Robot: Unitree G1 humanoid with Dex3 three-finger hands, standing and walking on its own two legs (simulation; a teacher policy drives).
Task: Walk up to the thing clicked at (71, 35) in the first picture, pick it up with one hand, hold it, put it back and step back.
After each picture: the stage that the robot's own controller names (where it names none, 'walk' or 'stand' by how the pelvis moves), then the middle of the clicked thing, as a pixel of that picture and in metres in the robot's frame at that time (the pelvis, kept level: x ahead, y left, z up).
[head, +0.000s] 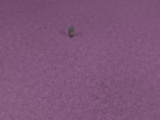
stand; (71, 31) +1.43 +0.11 -0.72
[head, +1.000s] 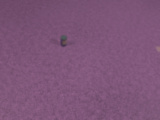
walk; (63, 41) +1.31 +0.10 -0.72
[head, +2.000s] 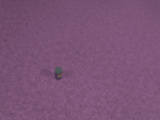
walk; (58, 73) +0.79 +0.14 -0.72
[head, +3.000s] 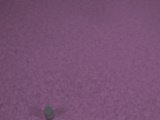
walk; (49, 113) +0.47 +0.21 -0.71
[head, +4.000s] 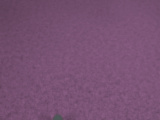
stand; out of the picture +0.41 +0.19 -0.70
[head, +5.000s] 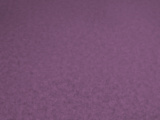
stand; out of the picture +0.37 +0.19 -0.72
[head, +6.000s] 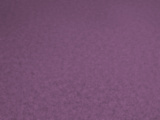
stand; out of the picture +0.38 +0.19 -0.73
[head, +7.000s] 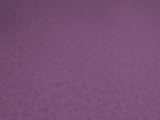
stand; out of the picture +0.37 +0.19 -0.73
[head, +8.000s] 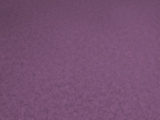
stand; out of the picture +0.37 +0.18 -0.73
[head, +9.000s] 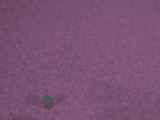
go down; (47, 102) +0.40 +0.19 -0.64
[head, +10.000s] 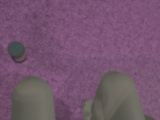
go down; (17, 53) +0.46 +0.23 -0.31
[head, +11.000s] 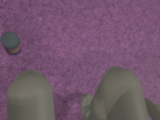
close in; (12, 44) +0.47 +0.24 -0.29
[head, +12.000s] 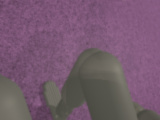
close in; out of the picture +0.45 +0.29 -0.23
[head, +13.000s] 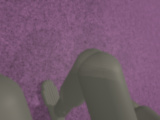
close; out of the picture +0.44 +0.29 -0.23
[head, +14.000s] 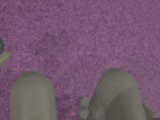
lift; out of the picture +0.38 +0.28 -0.11
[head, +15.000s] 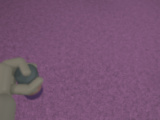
hold; (30, 82) +0.33 +0.18 +0.02
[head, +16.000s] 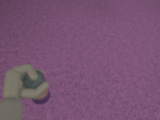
hold; (37, 88) +0.32 +0.17 -0.01
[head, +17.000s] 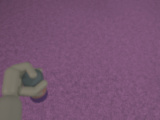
hold; (35, 86) +0.33 +0.17 -0.02
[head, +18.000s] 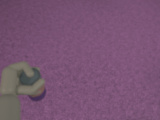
crouch; (33, 85) +0.33 +0.18 -0.04
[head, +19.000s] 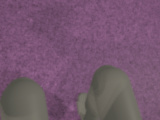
lower; out of the picture +0.49 +0.26 -0.11
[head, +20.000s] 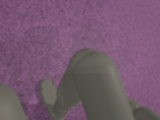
lower; out of the picture +0.45 +0.30 -0.24
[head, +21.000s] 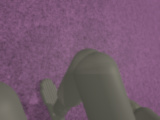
lower; out of the picture +0.44 +0.31 -0.24
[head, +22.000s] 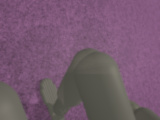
lower; out of the picture +0.45 +0.30 -0.24
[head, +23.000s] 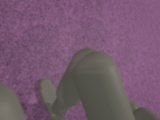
lower; out of the picture +0.45 +0.31 -0.24
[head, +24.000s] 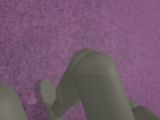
open; out of the picture +0.45 +0.30 -0.24
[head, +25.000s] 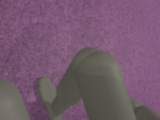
rise; out of the picture +0.44 +0.30 -0.24
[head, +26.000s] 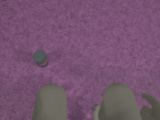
walk; (41, 59) +0.47 +0.22 -0.42
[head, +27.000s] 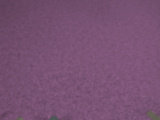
stand; out of the picture +0.39 +0.19 -0.66
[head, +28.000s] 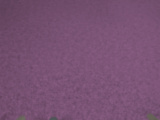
stand; out of the picture +0.40 +0.20 -0.67
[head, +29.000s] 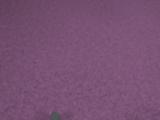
stand; (55, 119) +0.40 +0.20 -0.68
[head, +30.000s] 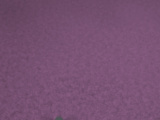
stand; out of the picture +0.41 +0.19 -0.73
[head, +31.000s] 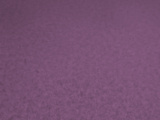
stand; out of the picture +0.38 +0.19 -0.73
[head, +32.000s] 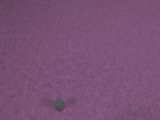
walk; (59, 105) +0.43 +0.17 -0.71
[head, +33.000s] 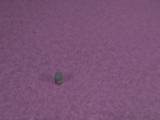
walk; (58, 78) +0.64 +0.14 -0.70
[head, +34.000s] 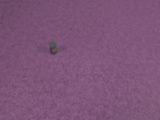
walk; (53, 48) +0.97 +0.27 -0.69
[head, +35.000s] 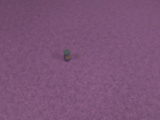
stand; (66, 55) +1.00 +0.16 -0.71
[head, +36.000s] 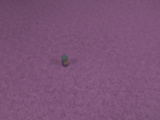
stand; (64, 61) +1.01 +0.18 -0.72
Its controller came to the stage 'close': yes
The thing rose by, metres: 0.70
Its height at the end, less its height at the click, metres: +0.00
